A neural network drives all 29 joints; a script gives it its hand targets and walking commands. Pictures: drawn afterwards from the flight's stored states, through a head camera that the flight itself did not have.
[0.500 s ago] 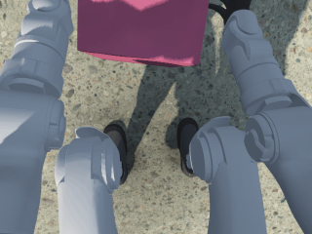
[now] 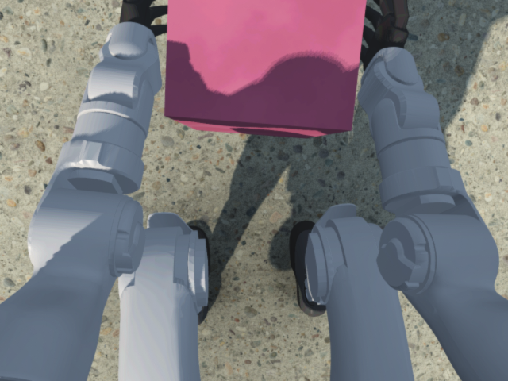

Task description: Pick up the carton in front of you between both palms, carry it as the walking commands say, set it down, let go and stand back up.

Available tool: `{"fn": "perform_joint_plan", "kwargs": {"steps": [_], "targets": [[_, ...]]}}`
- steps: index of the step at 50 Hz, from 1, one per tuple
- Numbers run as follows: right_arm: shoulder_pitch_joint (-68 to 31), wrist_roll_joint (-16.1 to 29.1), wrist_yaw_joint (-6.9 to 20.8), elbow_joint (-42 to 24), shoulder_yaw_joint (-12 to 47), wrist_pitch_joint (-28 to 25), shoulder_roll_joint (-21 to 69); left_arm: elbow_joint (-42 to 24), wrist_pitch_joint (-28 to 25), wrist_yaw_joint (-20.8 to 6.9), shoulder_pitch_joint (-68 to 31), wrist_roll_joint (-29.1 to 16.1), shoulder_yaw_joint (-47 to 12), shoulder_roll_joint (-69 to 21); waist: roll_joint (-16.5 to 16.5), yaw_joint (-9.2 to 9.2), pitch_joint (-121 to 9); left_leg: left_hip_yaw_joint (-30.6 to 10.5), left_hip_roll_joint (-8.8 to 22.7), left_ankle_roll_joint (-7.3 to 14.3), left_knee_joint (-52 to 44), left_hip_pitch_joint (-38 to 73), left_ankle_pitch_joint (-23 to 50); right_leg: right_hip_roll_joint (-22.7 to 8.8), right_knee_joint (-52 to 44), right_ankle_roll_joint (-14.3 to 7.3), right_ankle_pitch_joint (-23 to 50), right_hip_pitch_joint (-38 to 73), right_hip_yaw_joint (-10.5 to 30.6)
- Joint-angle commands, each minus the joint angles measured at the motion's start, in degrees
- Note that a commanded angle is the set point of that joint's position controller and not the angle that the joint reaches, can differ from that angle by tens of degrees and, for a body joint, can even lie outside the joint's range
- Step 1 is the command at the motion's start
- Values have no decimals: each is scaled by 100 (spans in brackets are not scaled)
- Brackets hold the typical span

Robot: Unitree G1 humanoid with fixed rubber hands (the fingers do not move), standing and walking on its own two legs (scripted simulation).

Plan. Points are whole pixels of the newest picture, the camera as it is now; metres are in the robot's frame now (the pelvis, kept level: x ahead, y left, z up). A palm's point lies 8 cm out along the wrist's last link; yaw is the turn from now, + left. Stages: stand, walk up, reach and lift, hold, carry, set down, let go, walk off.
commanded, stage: reach and lift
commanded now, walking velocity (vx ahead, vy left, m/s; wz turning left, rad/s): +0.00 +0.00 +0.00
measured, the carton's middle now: (259, 61) +0.53 +0.00 -0.20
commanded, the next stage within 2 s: none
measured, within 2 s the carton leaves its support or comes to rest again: neither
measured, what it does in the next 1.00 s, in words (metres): rises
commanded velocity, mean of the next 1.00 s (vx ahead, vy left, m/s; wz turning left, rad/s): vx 0.00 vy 0.00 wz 0.00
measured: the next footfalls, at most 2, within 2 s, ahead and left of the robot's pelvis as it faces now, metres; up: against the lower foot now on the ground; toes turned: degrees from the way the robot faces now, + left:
none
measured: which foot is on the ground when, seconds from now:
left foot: down 0.00-1.00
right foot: down 0.00-1.00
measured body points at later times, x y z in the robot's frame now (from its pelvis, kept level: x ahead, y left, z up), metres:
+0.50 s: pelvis -0.01 -0.01 +0.12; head +0.26 +0.02 +0.49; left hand +0.51 +0.17 +0.05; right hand +0.50 -0.14 +0.06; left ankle +0.11 +0.12 -0.33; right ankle +0.12 -0.14 -0.33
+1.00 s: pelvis +0.04 -0.01 +0.25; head +0.19 +0.02 +0.67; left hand +0.45 +0.17 +0.21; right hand +0.46 -0.14 +0.22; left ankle +0.11 +0.12 -0.33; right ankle +0.11 -0.14 -0.33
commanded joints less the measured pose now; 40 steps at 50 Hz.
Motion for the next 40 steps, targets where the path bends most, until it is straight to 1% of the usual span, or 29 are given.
{"fn": "perform_joint_plan", "kwargs": {"steps": [1, 2, 4, 6, 8, 10, 11, 14, 16, 18, 22, 25, 28, 33, 36, 40], "targets": [[-4115, 420, 1892, -1645, 2869, 196, 5999, -2152, -7, -1618, -3248, -422, -1787, -6615, 1248, 261, -9465, 501, -623, -106, -1226, 6249, 3437, 515, -1045, -246, 2533, 3107, -1001], [-4093, 350, 1898, -1749, 2911, 248, 5978, -2136, 79, -1609, -3096, -367, -1784, -6743, 1226, 223, -9354, 520, -652, -117, -1362, 6083, 3187, 519, -1169, -250, 2365, 3153, -999], [-3952, 103, 1905, -1670, 2831, 361, 5989, -1905, 233, -1648, -2813, -213, -1645, -6966, 1152, 117, -8808, 567, -703, -133, -1667, 5446, 2427, 513, -1470, -289, 1907, 3243, -979], [-3698, -262, 1902, -1301, 2521, 479, 6021, -1398, 364, -1746, -2550, 31, -1335, -7116, 1103, -30, -7862, 585, -740, -139, -2008, 4705, 1506, 494, -1796, -352, 1309, 3145, -949], [-3439, -656, 1903, -895, 2070, 596, 5987, -873, 462, -1848, -2375, 333, -908, -7154, 1088, -151, -7060, 578, -752, -131, -2315, 4170, 766, 486, -2109, -409, 790, 3027, -926], [-3275, -1011, 1932, -584, 1645, 680, 5956, -503, 515, -1927, -2282, 655, -441, -7089, 1050, -182, -6592, 546, -758, -90, -2576, 3912, 359, 488, -2380, -451, 472, 2989, -886], [-3251, -1117, 1956, -521, 1529, 706, 5974, -410, 527, -1954, -2256, 776, -250, -7057, 1008, -152, -6540, 538, -764, -66, -2681, 3901, 311, 493, -2492, -460, 426, 3035, -863], [-3276, -1248, 2033, -441, 1415, 748, 6157, -251, 521, -1994, -2173, 1060, 174, -6971, 786, 40, -6665, 539, -779, 4, -2960, 4046, 358, 519, -2772, -416, 432, 3262, -809], [-3277, -1237, 2083, -447, 1489, 774, 6330, -261, 516, -2004, -2108, 1186, 310, -6954, 601, 183, -6858, 554, -789, 43, -3129, 4195, 427, 533, -2948, -368, 467, 3495, -776], [-3205, -1208, 2135, -486, 1598, 810, 6471, -382, 532, -2033, -2065, 1235, 319, -6988, 468, 259, -7108, 572, -798, 59, -3272, 4355, 544, 540, -3105, -331, 568, 3782, -754], [-2913, -1074, 2202, -680, 1971, 891, 6778, -821, 609, -2086, -1950, 1077, -41, -7314, 401, 270, -7755, 595, -815, 25, -3503, 4939, 956, 560, -3380, -300, 935, 4340, -750], [-2601, -939, 2238, -929, 2317, 942, 6944, -1222, 687, -2110, -1781, 856, -482, -7573, 487, 221, -8183, 585, -832, -40, -3660, 5477, 1364, 556, -3544, -304, 1312, 4720, -743], [-2267, -810, 2261, -1148, 2628, 980, 7040, -1559, 755, -2099, -1537, 653, -905, -7794, 615, 167, -8341, 549, -848, -107, -3850, 5935, 1639, 561, -3716, -319, 1555, 5012, -716], [-1694, -700, 2284, -1261, 2925, 995, 7111, -1815, 796, -2028, -1032, 509, -1305, -8030, 766, 140, -8025, 461, -862, -167, -4264, 6462, 1743, 572, -4070, -351, 1625, 5354, -651], [-1363, -689, 2299, -1210, 2985, 984, 7139, -1809, 784, -1972, -697, 528, -1359, -8143, 785, 156, -7672, 391, -861, -171, -4554, 6744, 1714, 580, -4336, -364, 1565, 5528, -599], [-954, -739, 2324, -1108, 2990, 958, 7185, -1758, 746, -1916, -266, 608, -1318, -8243, 727, 186, -7185, 298, -855, -159, -4982, 7122, 1659, 579, -4757, -379, 1476, 5842, -515]]}}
